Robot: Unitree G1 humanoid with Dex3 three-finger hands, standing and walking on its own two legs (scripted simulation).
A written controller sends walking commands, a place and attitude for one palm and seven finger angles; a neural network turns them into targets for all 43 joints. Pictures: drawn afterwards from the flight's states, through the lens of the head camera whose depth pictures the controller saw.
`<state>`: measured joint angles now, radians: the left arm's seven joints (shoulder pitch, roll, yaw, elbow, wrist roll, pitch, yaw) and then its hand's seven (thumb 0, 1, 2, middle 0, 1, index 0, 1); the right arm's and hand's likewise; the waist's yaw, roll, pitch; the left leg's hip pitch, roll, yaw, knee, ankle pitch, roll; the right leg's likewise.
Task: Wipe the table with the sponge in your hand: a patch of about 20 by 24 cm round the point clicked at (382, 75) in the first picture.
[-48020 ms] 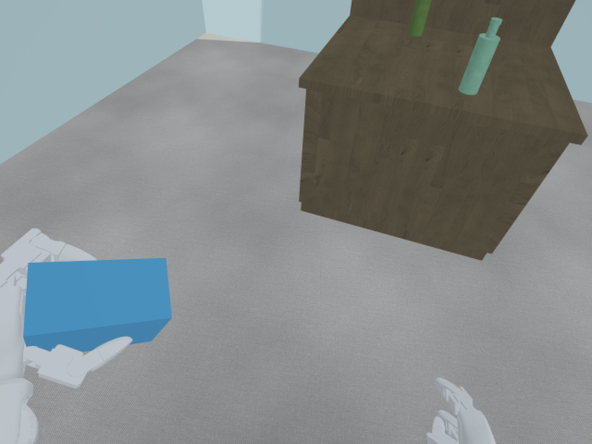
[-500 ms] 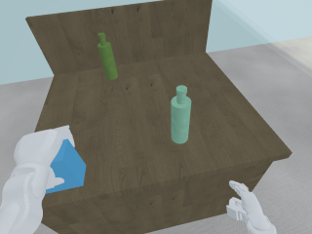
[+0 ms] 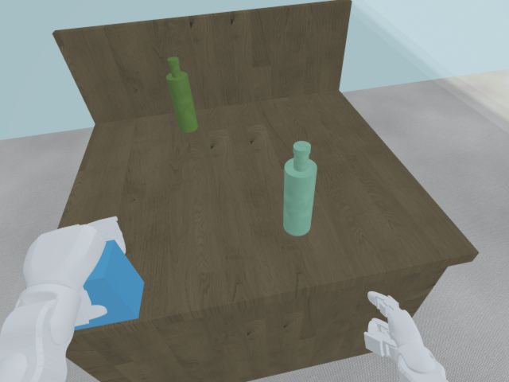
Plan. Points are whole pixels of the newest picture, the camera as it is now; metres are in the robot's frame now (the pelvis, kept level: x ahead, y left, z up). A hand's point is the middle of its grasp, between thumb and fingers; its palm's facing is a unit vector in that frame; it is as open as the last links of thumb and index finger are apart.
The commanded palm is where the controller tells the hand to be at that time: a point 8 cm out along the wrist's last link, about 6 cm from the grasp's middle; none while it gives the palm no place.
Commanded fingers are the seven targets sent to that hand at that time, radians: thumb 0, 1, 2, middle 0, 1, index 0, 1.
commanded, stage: bring the sponge back beside the body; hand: left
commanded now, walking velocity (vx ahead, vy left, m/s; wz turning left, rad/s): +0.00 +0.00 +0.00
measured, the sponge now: (98, 293) +0.19 +0.29 +0.05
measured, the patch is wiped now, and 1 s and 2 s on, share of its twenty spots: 0.95 0.95 0.95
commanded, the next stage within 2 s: step back with the hand held close in 0.56 s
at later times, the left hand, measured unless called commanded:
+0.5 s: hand (87, 277) +0.19 +0.28 +0.11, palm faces +0.06 -0.10 -0.99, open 10.5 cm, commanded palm +0.15 +0.27 +0.18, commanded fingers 0.00 0.10 1.30 -1.20 -1.60 -1.20 -1.60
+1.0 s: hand (120, 257) +0.21 +0.23 +0.15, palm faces +0.28 -0.87 -0.40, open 10.5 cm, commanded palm +0.15 +0.28 +0.17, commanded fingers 0.00 0.10 1.30 -1.20 -1.60 -1.20 -1.60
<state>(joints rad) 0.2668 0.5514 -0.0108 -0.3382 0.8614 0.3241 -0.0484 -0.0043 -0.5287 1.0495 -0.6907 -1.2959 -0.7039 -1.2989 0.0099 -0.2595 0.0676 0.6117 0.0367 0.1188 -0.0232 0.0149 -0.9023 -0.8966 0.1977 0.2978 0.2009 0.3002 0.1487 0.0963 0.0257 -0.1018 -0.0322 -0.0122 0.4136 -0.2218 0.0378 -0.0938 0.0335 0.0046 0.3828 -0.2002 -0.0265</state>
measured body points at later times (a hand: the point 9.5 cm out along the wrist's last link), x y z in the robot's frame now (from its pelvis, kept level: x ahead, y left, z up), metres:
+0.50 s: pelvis +0.00 +0.00 +0.00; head -0.02 -0.04 +0.45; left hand +0.18 +0.28 +0.16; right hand +0.26 -0.19 -0.07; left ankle +0.01 +0.10 -0.74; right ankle +0.01 -0.11 -0.74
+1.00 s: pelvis -0.01 +0.00 -0.01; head +0.01 +0.02 +0.44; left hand +0.18 +0.27 +0.17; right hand +0.15 -0.24 -0.10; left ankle +0.01 +0.10 -0.74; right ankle +0.01 -0.11 -0.74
